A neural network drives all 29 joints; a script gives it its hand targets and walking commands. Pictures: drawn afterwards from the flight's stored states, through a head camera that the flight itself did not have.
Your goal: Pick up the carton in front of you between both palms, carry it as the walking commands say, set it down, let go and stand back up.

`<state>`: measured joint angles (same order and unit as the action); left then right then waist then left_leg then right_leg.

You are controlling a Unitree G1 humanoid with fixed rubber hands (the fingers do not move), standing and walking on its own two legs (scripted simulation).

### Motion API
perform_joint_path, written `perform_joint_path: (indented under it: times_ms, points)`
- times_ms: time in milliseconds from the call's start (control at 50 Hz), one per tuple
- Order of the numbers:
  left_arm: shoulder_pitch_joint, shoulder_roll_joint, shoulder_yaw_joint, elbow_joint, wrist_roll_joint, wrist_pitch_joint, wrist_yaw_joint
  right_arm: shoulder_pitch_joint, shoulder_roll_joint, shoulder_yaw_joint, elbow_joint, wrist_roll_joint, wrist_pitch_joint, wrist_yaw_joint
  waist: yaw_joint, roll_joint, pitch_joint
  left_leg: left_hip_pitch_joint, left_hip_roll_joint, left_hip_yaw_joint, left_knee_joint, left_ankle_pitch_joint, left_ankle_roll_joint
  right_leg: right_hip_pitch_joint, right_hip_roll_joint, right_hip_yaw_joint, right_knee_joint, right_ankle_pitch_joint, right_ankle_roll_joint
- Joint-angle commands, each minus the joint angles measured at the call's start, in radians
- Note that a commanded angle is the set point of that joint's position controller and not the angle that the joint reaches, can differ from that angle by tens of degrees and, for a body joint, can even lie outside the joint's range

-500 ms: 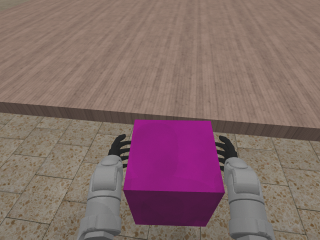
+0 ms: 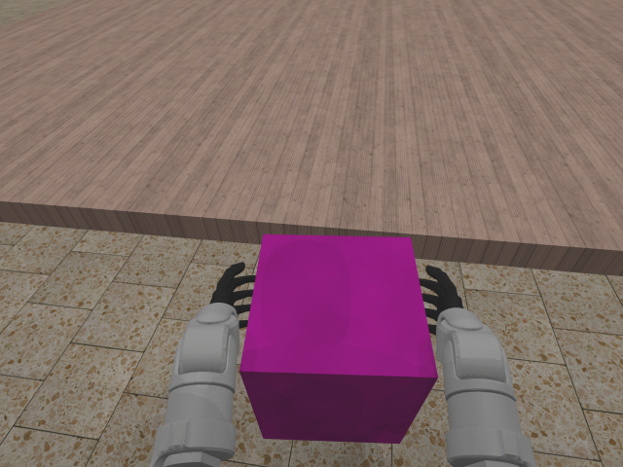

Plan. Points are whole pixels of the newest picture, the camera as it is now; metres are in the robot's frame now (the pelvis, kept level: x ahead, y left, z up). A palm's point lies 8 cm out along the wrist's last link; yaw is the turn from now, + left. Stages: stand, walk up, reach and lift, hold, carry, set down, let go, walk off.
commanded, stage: hold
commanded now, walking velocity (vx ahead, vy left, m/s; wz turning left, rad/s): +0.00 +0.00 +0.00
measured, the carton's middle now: (333, 342) +0.29 +0.00 -0.02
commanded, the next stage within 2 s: carry in 0.48 s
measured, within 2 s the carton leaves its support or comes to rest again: neither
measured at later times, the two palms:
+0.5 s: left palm (221, 317) +0.28 +0.15 +0.05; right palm (447, 319) +0.28 -0.15 +0.05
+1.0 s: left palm (239, 245) +0.38 +0.14 +0.09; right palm (447, 249) +0.37 -0.16 +0.09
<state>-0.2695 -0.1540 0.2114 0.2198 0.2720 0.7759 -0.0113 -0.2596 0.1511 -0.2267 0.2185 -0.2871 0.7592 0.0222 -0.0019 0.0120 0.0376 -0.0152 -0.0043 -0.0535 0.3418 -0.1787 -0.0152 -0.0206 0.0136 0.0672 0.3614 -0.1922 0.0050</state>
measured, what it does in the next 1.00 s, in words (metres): walks ahead: left foot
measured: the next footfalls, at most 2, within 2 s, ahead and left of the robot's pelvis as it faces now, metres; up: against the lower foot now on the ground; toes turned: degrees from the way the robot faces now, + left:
left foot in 0.96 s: +0.17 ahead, +0.10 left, +0.00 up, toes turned +8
right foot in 1.20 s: +0.31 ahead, -0.12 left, +0.00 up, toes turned -13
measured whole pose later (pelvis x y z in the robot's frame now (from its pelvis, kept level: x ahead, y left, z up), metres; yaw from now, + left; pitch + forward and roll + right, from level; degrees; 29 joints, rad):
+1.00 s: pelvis +0.13 +0.00 -0.02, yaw -2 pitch +5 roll +2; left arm -0.04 -0.13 0.06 -0.45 0.07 1.15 0.12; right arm -0.05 0.13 -0.07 -0.43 -0.06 1.13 -0.11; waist 0.00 -0.04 -0.18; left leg -0.32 0.01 0.19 0.49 -0.23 0.03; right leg -0.25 -0.07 -0.04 0.65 -0.45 0.01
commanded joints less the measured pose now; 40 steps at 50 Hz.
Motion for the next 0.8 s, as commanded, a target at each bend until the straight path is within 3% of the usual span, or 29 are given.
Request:
perform_joint_path:
  times_ms: [0, 60, 80, 100, 140, 180, 200, 220, 440, 460, 480, 500, 540, 580, 600, 640, 660, 680, 700, 720, 740, 760, 780]
  points:
    - [-0.454, -0.912, -0.53, -0.07, -0.254, -0.042, -0.219, -0.48, 0.885, 0.553, -0.067, 0.271, -0.032, 0.223, 0.005, -0.025, -0.226, 0.047, -0.096, 0.004, -0.034, 0.139, 0.009, 0.013, 0.084, -0.004, -0.063, 0.14, 0.008]
    - [-0.44, -0.911, -0.534, -0.074, -0.259, -0.04, -0.218, -0.459, 0.889, 0.562, -0.079, 0.274, -0.029, 0.219, 0.0, -0.023, -0.227, 0.051, -0.096, 0.004, -0.03, 0.148, 0.011, 0.009, 0.076, 0.005, -0.065, 0.157, 0.008]
    - [-0.428, -0.906, -0.541, -0.086, -0.26, -0.042, -0.219, -0.454, 0.905, 0.578, -0.084, 0.282, -0.029, 0.218, 0.016, -0.033, -0.223, 0.037, -0.101, 0.003, -0.032, 0.141, 0.016, 0.02, 0.076, 0.005, -0.066, 0.168, 0.014]
    - [-0.435, -0.899, -0.539, -0.083, -0.262, -0.043, -0.219, -0.459, 0.891, 0.568, -0.094, 0.278, -0.027, 0.215, -0.006, -0.033, -0.233, 0.045, -0.095, 0.003, -0.034, 0.154, 0.016, 0.023, 0.082, 0.002, -0.061, 0.179, 0.014]
    - [-0.418, -0.89, -0.54, -0.096, -0.256, -0.044, -0.217, -0.444, 0.881, 0.571, -0.09, 0.279, -0.026, 0.213, 0.011, -0.028, -0.226, 0.048, -0.1, 0.004, -0.034, 0.167, 0.013, 0.02, 0.079, 0.002, -0.066, 0.194, 0.016]
    - [-0.421, -0.895, -0.55, -0.094, -0.266, -0.045, -0.217, -0.444, 0.893, 0.579, -0.096, 0.286, -0.028, 0.211, 0.009, -0.031, -0.225, 0.038, -0.099, 0.002, -0.033, 0.172, 0.013, 0.034, 0.081, 0.005, -0.065, 0.194, 0.015]
    - [-0.432, -0.896, -0.554, -0.106, -0.256, -0.041, -0.216, -0.432, 0.887, 0.563, -0.091, 0.265, -0.025, 0.209, -0.008, -0.027, -0.223, 0.055, -0.099, 0.001, -0.034, 0.164, 0.011, 0.011, 0.083, 0.002, -0.064, 0.185, 0.013]
    - [-0.416, -0.885, -0.549, -0.1, -0.267, -0.04, -0.218, -0.426, 0.889, 0.571, -0.096, 0.28, -0.022, 0.207, 0.005, -0.024, -0.227, 0.052, -0.099, 0.004, -0.034, 0.167, 0.011, 0.022, 0.078, 0.005, -0.07, 0.188, 0.015]
    - [-0.421, -0.891, -0.562, -0.11, -0.265, -0.035, -0.212, -0.431, 0.868, 0.546, -0.082, 0.266, -0.023, 0.213, -0.003, -0.006, -0.2, 0.039, -0.092, -0.005, -0.043, 0.152, 0.003, 0.016, 0.091, -0.007, -0.063, 0.141, 0.004]
    - [-0.489, -0.907, -0.586, -0.107, -0.292, -0.029, -0.209, -0.476, 0.89, 0.576, -0.091, 0.293, -0.012, 0.211, 0.004, -0.014, -0.221, -0.085, 0.102, 0.025, 0.035, -0.047, 0.019, -0.146, -0.109, 0.001, -0.004, -0.069, -0.003]
    - [-0.486, -0.913, -0.591, -0.11, -0.304, -0.022, -0.206, -0.486, 0.906, 0.585, -0.102, 0.305, -0.005, 0.209, 0.005, -0.022, -0.213, -0.122, 0.087, -0.017, -0.011, -0.34, 0.018, -0.19, -0.083, 0.022, -0.02, -0.369, -0.011]
    - [-0.51, -0.926, -0.632, -0.158, -0.33, -0.015, -0.204, -0.488, 0.907, 0.619, -0.141, 0.329, 0.001, 0.205, -0.002, 0.01, -0.195, -0.18, 0.089, -0.035, -0.033, -0.547, 0.025, -0.231, -0.059, 0.004, 0.006, -0.52, -0.007]
    - [-0.541, -0.958, -0.691, -0.265, -0.37, 0.012, -0.195, -0.497, 0.944, 0.666, -0.213, 0.362, 0.029, 0.19, -0.011, 0.063, -0.207, -0.22, 0.13, -0.092, -0.084, -0.61, 0.044, -0.29, -0.034, -0.05, 0.098, -0.455, 0.026]
    - [-0.492, -0.964, -0.739, -0.31, -0.403, 0.056, -0.177, -0.532, 0.954, 0.729, -0.319, 0.405, 0.064, 0.164, 0.002, 0.16, -0.272, -0.212, 0.211, -0.181, -0.136, -0.509, 0.079, -0.265, -0.008, -0.123, 0.252, -0.221, 0.015]
    - [-0.485, -0.953, -0.762, -0.358, -0.419, 0.077, -0.167, -0.492, 0.943, 0.736, -0.339, 0.405, 0.092, 0.15, 0.002, 0.155, -0.285, -0.168, 0.223, -0.173, -0.105, -0.427, 0.098, -0.276, -0.021, -0.133, 0.21, -0.16, 0.002]
    - [-0.433, -0.916, -0.79, -0.406, -0.447, 0.127, -0.147, -0.407, 0.894, 0.76, -0.382, 0.413, 0.142, 0.124, 0.002, 0.058, -0.353, -0.155, 0.173, -0.101, -0.007, -0.407, 0.087, -0.187, -0.02, -0.135, 0.082, -0.137, -0.002]
    - [-0.439, -0.895, -0.804, -0.468, -0.452, 0.147, -0.136, -0.392, 0.884, 0.771, -0.431, 0.417, 0.165, 0.111, 0.004, -0.003, -0.378, -0.233, 0.132, -0.046, 0.052, -0.424, 0.066, -0.105, -0.061, -0.068, 0.022, -0.228, -0.017]
    - [-0.411, -0.88, -0.814, -0.474, -0.456, 0.173, -0.125, -0.365, 0.863, 0.776, -0.447, 0.413, 0.192, 0.098, 0.015, -0.107, -0.35, -0.369, 0.076, 0.036, 0.174, -0.404, 0.036, -0.029, -0.155, 0.078, -0.071, -0.386, -0.059]
    - [-0.375, -0.857, -0.809, -0.495, -0.462, 0.195, -0.11, -0.341, 0.855, 0.781, -0.491, 0.412, 0.218, 0.085, 0.028, -0.268, -0.31, -0.542, 0.0, 0.151, 0.34, -0.324, 0.0, 0.032, -0.27, 0.27, -0.193, -0.542, -0.124]
    - [-0.329, -0.847, -0.797, -0.508, -0.455, 0.218, -0.092, -0.362, 0.845, 0.808, -0.545, 0.438, 0.247, 0.077, 0.035, -0.313, -0.221, -0.66, 0.025, 0.167, 0.424, -0.3, 0.003, 0.023, -0.369, 0.389, -0.249, -0.502, -0.178]
    - [-0.291, -0.829, -0.778, -0.529, -0.433, 0.245, -0.072, -0.374, 0.842, 0.825, -0.577, 0.458, 0.276, 0.071, 0.033, -0.26, -0.185, -0.68, 0.06, 0.124, 0.444, -0.279, 0.012, 0.009, -0.382, 0.391, -0.222, -0.321, -0.199]
    - [-0.28, -0.841, -0.791, -0.574, -0.441, 0.27, -0.057, -0.339, 0.839, 0.819, -0.6, 0.47, 0.298, 0.064, 0.023, -0.182, -0.208, -0.663, 0.068, 0.125, 0.384, -0.289, 0.018, 0.021, -0.368, 0.326, -0.173, -0.174, -0.194]
    - [-0.263, -0.843, -0.803, -0.624, -0.451, 0.286, -0.04, -0.309, 0.833, 0.816, -0.62, 0.489, 0.317, 0.057, 0.025, -0.143, -0.23, -0.622, 0.056, 0.156, 0.29, -0.288, 0.02, 0.019, -0.335, 0.264, -0.143, -0.058, -0.186]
